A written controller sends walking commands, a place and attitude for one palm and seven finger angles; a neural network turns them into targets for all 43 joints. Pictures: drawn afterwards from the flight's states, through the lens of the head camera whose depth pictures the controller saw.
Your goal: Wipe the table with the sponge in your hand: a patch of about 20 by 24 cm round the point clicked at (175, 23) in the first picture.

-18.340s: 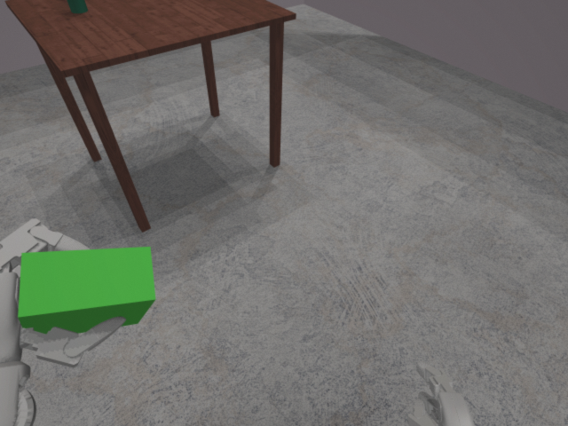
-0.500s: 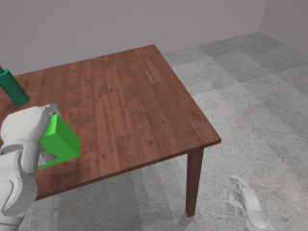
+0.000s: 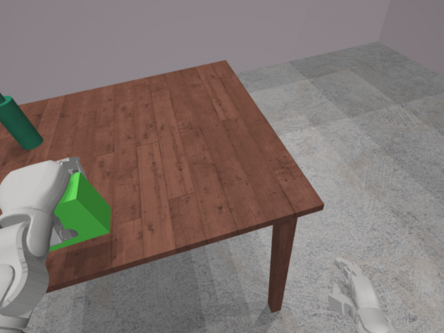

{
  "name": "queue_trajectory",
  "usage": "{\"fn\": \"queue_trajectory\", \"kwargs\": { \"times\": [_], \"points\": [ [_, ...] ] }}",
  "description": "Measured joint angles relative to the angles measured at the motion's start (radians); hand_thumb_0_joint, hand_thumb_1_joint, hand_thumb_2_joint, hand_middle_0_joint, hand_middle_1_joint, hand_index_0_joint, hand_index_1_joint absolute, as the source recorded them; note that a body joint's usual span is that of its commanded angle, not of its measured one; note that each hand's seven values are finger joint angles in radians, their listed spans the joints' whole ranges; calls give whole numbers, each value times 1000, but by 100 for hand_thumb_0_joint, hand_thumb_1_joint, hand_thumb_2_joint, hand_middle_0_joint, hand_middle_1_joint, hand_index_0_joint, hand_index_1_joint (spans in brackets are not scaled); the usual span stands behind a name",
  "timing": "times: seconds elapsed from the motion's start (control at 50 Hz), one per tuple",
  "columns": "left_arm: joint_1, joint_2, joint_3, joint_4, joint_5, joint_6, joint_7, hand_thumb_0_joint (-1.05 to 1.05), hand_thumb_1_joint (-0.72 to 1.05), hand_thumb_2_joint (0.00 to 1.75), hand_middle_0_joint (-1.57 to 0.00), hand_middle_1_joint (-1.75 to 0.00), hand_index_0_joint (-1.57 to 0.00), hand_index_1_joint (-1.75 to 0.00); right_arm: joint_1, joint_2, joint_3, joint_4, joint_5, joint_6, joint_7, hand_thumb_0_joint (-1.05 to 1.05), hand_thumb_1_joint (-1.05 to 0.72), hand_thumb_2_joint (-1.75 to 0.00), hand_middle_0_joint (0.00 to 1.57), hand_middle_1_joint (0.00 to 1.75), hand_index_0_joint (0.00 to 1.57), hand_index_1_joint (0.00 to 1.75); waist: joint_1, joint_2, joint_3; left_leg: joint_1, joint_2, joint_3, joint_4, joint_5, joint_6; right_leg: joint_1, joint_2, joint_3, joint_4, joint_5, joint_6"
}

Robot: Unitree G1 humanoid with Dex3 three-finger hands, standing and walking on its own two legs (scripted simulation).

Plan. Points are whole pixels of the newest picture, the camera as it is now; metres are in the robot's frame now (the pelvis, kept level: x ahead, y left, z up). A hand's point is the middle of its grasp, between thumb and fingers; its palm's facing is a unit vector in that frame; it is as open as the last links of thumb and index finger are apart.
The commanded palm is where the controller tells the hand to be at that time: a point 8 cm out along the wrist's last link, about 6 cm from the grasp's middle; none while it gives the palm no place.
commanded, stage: move the sponge above the wiping area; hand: left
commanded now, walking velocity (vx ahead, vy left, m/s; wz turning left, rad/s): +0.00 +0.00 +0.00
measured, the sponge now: (69, 218) +0.24 +0.32 +0.11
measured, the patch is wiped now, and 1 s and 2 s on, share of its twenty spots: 0.00 0.00 0.00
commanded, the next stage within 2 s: lower the sponge onto the table in 1.42 s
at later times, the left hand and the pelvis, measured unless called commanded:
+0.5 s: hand (55, 211) +0.23 +0.33 +0.13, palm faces +0.02 -0.02 -1.00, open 9.9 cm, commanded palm +0.21 +0.33 +0.20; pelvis +0.00 +0.00 +0.00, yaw +0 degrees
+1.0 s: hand (56, 201) +0.25 +0.33 +0.14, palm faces +0.06 -0.01 -1.00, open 9.9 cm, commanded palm +0.22 +0.33 +0.20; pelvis +0.00 +0.01 +0.00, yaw +0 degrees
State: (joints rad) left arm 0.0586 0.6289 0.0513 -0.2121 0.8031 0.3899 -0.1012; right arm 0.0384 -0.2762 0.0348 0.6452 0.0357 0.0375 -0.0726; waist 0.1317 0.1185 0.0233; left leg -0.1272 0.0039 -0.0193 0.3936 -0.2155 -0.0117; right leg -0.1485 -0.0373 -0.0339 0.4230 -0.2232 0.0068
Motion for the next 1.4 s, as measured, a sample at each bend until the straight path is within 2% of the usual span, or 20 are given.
{"fn": "queue_trajectory", "kwargs": {
  "times": [0.16, 0.28, 0.38, 0.58, 0.76, 0.88, 1.04, 1.18, 1.4],
  "points": [
    [11, 10, 13, 20, -1, -44, 1, 0, -48, 103, -76, -134, -76, -134, 9, -1, -6, -2, -4, 0, -2, 1, -90, -89, 20, 30, 20, 30, -6, -4, 2, 1, 3, -2, 1, -4, -2, 4, 3, -2, -3, -3, -2],
    [45, 14, 35, 5, -8, -55, 20, 0, -48, 103, -76, -134, -76, -134, 21, -4, -12, -3, -3, 1, 3, 1, -90, -89, 20, 30, 20, 30, -6, -4, -4, 0, 5, -2, 5, -9, -3, 2, 5, -2, -1, -7, -2],
    [30, 19, 39, 52, -6, -49, 12, 0, -48, 103, -76, -134, -76, -134, 25, -9, -14, 3, 0, 3, -3, 1, -90, -89, 20, 30, 20, 30, -6, -4, 2, -4, 5, -6, 10, -10, -4, 1, 5, -6, 2, -8, -4],
    [29, 26, 50, 91, -5, -118, 22, 0, -48, 103, -76, -134, -76, -134, 35, -7, -20, 10, -3, -7, -13, 1, -90, -89, 20, 30, 20, 30, -11, -9, 5, -7, 6, -7, 13, -9, -3, 1, 6, -6, 0, -3, -3],
    [-20, 25, 57, 178, 5, -136, 25, 0, -48, 103, -76, -134, -76, -134, 41, -6, -19, 21, -1, -9, -20, 1, -90, -89, 20, 30, 20, 30, -19, -12, 11, -13, 4, -11, 13, -5, -1, 2, 5, -10, -11, 4, -1],
    [-21, 18, 53, 144, 7, -155, 27, 0, -48, 103, -76, -135, -76, -134, 44, -5, -22, 21, -5, -11, -16, 1, -90, -89, 20, 30, 20, 30, -19, -11, 13, -8, 1, -7, 7, -4, 3, 7, 2, -7, -20, 8, 2],
    [8, 7, 50, 78, 3, -110, 42, 0, -48, 103, -76, -135, -76, -134, 34, 1, -19, 14, -4, 3, 4, 1, -90, -89, 20, 30, 20, 30, -15, -3, -1, -3, -3, 0, -1, -4, 6, 6, -2, 1, -21, 7, 6],
    [25, 7, 38, 63, 4, -67, 19, 0, -48, 103, -76, -135, -76, -134, 19, -1, -10, 6, -1, 9, 2, 1, -90, -89, 20, 30, 20, 30, -5, 3, -1, -1, -4, -5, 1, -6, 6, 9, -4, -4, -17, 1, 6],
    [-1, 25, 39, 73, 11, -101, 10, 0, -48, 103, -76, -135, -76, -134, 9, 0, -7, 6, -5, 5, -6, 1, -90, -89, 20, 30, 20, 30, 2, -8, 8, 4, 2, -13, -1, -4, 0, 19, 3, -13, -23, 3, -1]
  ]
}}
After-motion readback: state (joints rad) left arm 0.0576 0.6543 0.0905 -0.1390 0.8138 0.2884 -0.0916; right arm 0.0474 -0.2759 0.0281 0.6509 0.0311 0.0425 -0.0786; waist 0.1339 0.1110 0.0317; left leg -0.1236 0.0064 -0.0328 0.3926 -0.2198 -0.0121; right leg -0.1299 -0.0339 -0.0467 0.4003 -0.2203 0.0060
